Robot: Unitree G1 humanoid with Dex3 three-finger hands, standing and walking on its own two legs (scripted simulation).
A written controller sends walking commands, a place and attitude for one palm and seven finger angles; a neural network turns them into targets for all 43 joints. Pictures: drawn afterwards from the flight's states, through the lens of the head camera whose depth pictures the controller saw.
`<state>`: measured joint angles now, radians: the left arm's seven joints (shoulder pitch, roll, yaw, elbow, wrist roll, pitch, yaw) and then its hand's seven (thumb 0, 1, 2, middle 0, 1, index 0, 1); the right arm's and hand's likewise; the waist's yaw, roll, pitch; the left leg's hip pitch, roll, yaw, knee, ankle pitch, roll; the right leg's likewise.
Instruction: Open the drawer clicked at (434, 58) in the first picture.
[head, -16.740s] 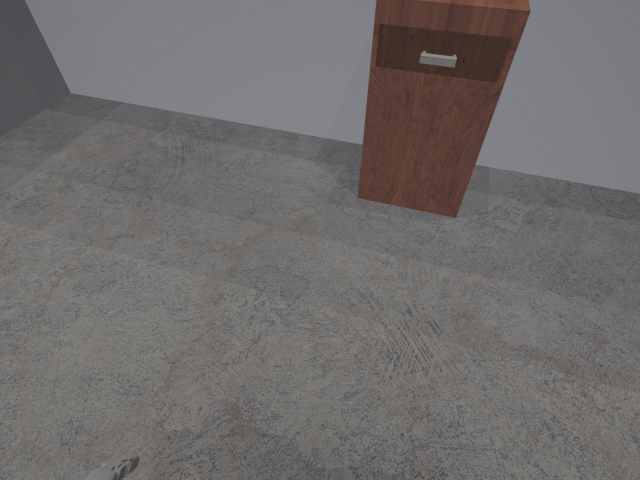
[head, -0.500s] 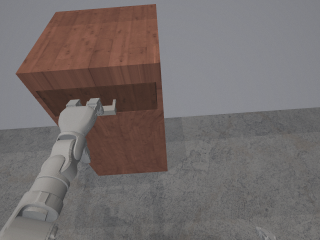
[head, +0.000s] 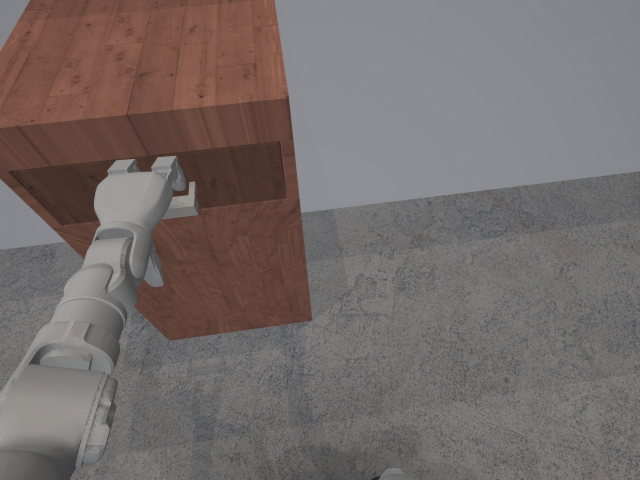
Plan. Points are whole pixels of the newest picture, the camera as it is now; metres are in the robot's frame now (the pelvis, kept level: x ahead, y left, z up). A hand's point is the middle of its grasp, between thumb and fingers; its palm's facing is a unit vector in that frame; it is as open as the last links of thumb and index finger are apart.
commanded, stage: move the hooked fingers above the handle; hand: left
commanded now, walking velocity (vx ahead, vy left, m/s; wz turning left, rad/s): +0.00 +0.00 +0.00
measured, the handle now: (162, 199) +0.56 +0.27 -0.04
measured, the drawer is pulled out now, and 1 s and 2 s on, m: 0.00 0.00 0.00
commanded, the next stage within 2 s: lower the fingers behind the handle in 1.82 s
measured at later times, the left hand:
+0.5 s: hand (159, 193) +0.51 +0.24 +0.02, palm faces +0.02 -0.03 -1.00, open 13.8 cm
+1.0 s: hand (159, 195) +0.51 +0.24 +0.02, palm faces +0.01 -0.03 -1.00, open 13.7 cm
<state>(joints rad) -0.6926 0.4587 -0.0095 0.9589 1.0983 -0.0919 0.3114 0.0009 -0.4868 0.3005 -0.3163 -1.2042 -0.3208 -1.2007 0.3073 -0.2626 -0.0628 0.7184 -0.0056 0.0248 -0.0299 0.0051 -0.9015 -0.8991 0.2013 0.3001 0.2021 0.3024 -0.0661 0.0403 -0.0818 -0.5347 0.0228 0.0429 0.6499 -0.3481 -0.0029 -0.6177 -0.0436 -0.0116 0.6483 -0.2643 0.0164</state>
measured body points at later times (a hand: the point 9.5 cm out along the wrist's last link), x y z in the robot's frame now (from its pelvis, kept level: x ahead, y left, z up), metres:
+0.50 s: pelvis +0.00 +0.02 -0.02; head +0.12 +0.02 +0.41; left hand +0.51 +0.24 +0.07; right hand -0.02 -0.27 -0.14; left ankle -0.03 +0.12 -0.72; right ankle +0.02 -0.13 -0.72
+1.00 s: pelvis +0.00 +0.02 -0.02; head +0.12 +0.02 +0.41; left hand +0.51 +0.24 +0.07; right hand -0.01 -0.27 -0.14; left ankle -0.03 +0.12 -0.72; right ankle +0.02 -0.13 -0.72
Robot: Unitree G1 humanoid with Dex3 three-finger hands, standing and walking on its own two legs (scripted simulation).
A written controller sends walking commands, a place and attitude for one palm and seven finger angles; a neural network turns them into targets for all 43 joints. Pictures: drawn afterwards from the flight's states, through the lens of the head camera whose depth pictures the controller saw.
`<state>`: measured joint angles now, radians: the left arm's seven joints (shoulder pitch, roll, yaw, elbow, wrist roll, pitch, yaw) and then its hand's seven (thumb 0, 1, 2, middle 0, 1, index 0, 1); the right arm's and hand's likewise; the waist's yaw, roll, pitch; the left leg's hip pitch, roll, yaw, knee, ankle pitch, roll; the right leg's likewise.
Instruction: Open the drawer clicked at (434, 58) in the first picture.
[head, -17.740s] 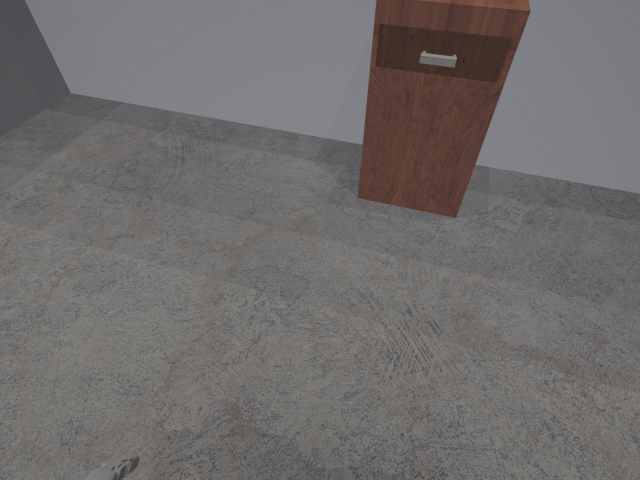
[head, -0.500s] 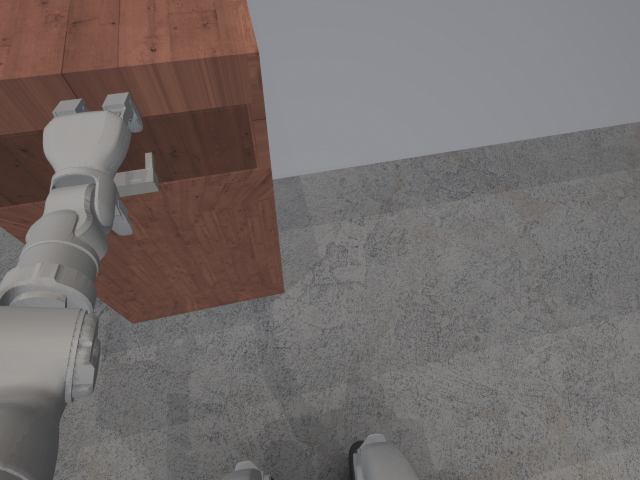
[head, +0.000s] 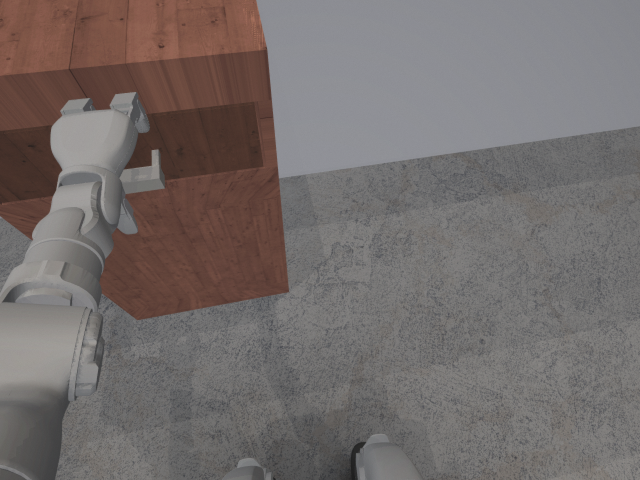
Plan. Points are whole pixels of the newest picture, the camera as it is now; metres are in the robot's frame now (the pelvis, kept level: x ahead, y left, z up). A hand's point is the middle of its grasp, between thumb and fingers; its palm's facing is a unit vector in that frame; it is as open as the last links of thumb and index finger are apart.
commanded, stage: move the hooked fingers above the handle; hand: left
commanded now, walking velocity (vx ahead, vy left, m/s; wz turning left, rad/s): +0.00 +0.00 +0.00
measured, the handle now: (121, 171) +0.56 +0.25 -0.02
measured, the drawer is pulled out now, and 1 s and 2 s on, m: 0.00 0.00 0.00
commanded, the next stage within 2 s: lower the fingers behind the handle in 0.82 s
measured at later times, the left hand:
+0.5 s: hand (114, 172) +0.51 +0.23 +0.04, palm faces -0.03 -0.01 -1.00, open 13.8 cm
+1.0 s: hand (116, 172) +0.51 +0.23 +0.03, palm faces -0.05 -0.02 -1.00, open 13.8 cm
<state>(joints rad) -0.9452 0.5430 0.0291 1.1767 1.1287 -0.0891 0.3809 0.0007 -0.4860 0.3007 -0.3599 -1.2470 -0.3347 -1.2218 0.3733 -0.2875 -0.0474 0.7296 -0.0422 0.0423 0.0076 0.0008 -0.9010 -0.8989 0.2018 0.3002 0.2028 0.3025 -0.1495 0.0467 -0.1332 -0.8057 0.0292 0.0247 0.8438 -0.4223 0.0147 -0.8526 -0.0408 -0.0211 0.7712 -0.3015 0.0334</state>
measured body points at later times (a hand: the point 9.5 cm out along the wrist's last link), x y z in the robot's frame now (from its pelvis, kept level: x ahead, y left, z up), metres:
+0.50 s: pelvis +0.00 -0.01 +0.00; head +0.12 -0.01 +0.44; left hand +0.50 +0.23 +0.09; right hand -0.01 -0.29 -0.12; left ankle -0.03 +0.11 -0.70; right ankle +0.02 -0.15 -0.70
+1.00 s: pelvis +0.01 +0.00 +0.00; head +0.13 +0.00 +0.44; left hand +0.51 +0.23 +0.09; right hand +0.00 -0.28 -0.12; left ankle -0.02 +0.11 -0.70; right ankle +0.02 -0.15 -0.70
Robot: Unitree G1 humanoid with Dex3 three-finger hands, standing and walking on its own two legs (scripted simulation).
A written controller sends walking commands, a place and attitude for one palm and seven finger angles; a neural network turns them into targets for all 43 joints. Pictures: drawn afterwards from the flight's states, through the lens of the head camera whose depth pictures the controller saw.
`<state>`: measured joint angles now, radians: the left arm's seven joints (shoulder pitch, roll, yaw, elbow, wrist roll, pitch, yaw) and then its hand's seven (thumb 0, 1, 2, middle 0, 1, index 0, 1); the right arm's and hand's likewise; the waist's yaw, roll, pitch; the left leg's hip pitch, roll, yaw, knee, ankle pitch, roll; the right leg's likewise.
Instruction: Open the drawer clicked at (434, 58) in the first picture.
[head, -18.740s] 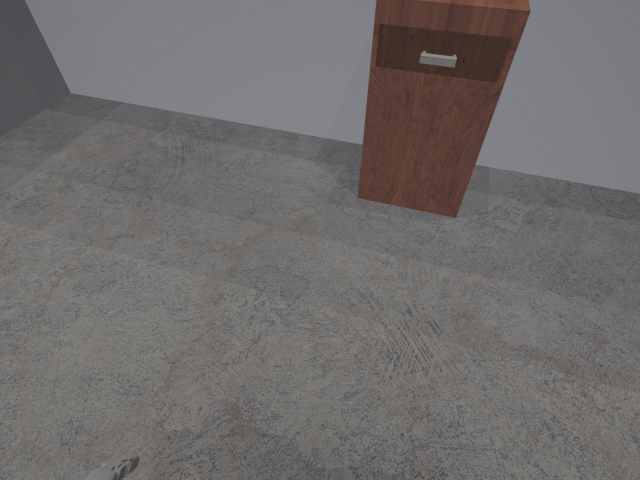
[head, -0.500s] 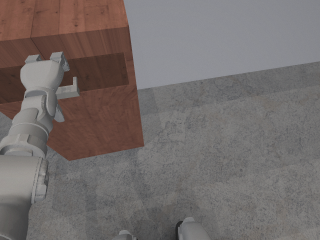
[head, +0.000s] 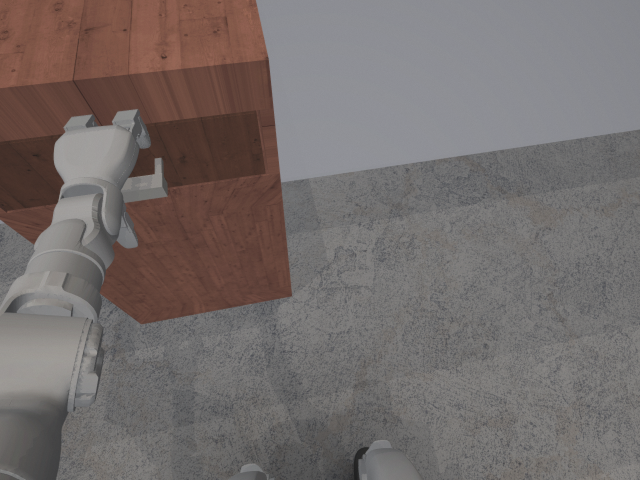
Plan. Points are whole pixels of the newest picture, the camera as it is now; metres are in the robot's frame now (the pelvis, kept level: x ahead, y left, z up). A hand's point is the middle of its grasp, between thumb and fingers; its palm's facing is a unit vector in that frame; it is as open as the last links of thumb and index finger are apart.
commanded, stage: lower the fingers behind the handle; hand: left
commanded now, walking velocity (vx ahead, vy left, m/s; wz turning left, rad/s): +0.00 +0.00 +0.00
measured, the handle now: (124, 179) +0.55 +0.26 -0.03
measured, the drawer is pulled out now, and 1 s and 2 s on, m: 0.00 0.00 0.00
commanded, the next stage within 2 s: close the thumb around the handle in 1.52 s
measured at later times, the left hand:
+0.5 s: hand (133, 195) +0.50 +0.23 -0.01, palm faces -0.02 -0.03 -1.00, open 13.8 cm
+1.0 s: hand (128, 205) +0.49 +0.24 -0.02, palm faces -0.03 +0.00 -1.00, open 14.0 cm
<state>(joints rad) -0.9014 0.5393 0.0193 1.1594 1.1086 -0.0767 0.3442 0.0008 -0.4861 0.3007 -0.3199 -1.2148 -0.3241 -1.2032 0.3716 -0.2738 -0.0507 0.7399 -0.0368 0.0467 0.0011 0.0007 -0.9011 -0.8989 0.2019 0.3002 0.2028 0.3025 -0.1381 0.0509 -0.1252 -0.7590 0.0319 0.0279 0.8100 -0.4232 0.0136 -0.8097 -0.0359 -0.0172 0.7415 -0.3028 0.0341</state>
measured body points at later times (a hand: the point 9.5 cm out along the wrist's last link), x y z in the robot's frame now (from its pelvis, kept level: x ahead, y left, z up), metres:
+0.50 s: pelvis -0.01 +0.00 -0.02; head +0.13 +0.00 +0.41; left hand +0.50 +0.23 +0.05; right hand -0.04 -0.28 -0.14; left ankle -0.03 +0.11 -0.70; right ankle +0.02 -0.15 -0.70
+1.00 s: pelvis -0.02 +0.00 -0.03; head +0.12 +0.00 +0.39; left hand +0.49 +0.24 +0.03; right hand -0.03 -0.28 -0.16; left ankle -0.03 +0.11 -0.70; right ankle +0.02 -0.15 -0.70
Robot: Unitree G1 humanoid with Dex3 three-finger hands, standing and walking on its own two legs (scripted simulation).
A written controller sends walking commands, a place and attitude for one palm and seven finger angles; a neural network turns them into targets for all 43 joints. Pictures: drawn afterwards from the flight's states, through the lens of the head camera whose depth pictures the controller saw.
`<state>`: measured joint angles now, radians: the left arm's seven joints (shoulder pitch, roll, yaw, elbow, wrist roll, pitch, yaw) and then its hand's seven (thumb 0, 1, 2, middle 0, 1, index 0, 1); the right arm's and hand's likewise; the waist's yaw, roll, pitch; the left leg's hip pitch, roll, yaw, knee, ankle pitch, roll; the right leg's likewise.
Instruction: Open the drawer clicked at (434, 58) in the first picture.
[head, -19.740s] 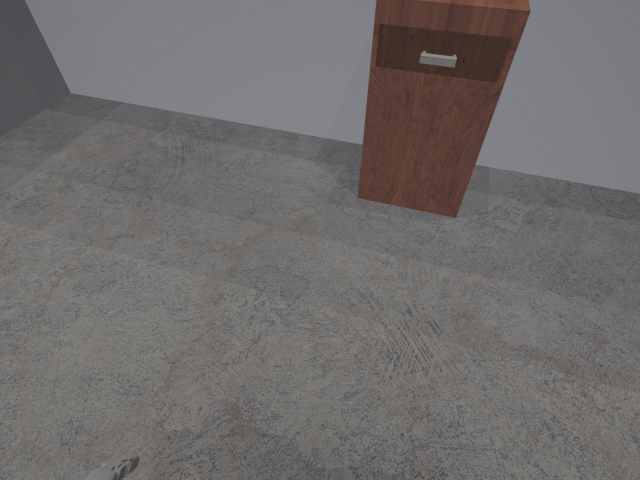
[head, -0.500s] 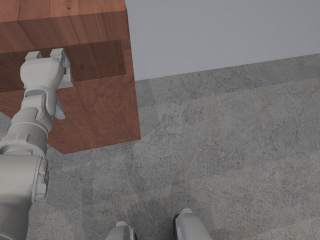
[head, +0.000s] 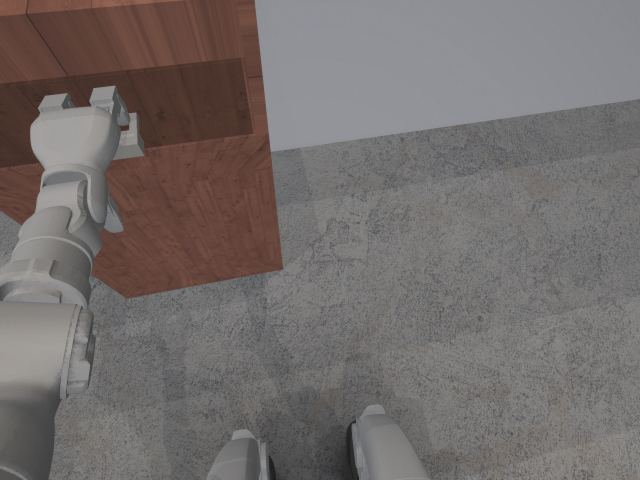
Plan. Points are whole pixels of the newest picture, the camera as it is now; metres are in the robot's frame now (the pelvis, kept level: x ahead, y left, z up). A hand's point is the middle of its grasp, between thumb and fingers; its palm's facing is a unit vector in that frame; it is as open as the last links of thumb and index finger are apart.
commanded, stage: lower the fingers behind the handle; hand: left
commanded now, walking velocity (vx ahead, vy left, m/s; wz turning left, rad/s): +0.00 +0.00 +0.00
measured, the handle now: (95, 136) +0.57 +0.26 +0.01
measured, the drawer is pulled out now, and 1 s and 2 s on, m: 0.00 0.00 0.04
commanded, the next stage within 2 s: close the thumb around the handle in 0.52 s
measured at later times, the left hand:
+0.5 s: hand (105, 178) +0.52 +0.25 -0.01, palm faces -0.03 -0.01 -1.00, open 13.9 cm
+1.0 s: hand (106, 176) +0.52 +0.25 -0.01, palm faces -0.05 -0.01 -1.00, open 9.8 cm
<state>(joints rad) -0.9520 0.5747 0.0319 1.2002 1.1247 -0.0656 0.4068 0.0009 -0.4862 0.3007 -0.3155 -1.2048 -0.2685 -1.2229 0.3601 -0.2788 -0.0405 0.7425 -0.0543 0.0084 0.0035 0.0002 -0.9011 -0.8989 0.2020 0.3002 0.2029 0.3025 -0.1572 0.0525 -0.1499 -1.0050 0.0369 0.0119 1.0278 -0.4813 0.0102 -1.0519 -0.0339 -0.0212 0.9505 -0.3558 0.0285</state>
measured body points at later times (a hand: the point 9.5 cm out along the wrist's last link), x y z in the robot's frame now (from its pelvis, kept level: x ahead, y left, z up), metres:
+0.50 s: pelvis -0.01 +0.00 -0.02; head +0.15 +0.01 +0.41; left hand +0.51 +0.24 +0.04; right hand -0.03 -0.28 -0.13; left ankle -0.01 +0.11 -0.67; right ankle +0.04 -0.14 -0.67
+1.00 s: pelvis +0.00 +0.00 -0.01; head +0.15 +0.01 +0.41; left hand +0.51 +0.24 +0.04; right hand -0.02 -0.28 -0.13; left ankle -0.01 +0.11 -0.67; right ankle +0.04 -0.14 -0.67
